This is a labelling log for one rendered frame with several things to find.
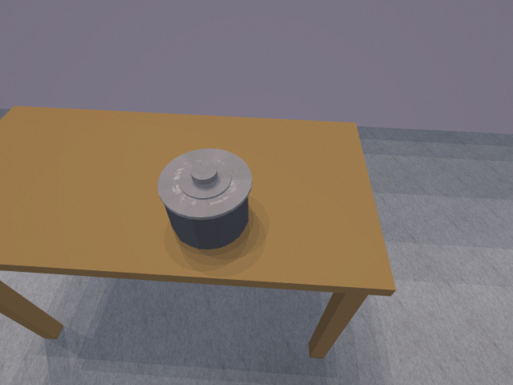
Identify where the knob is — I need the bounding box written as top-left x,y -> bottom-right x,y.
191,161 -> 217,184

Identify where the table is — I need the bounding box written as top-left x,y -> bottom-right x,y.
0,106 -> 396,359

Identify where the pot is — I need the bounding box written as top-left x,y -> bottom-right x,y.
165,198 -> 248,249

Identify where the lid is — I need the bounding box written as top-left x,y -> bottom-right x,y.
157,148 -> 252,220

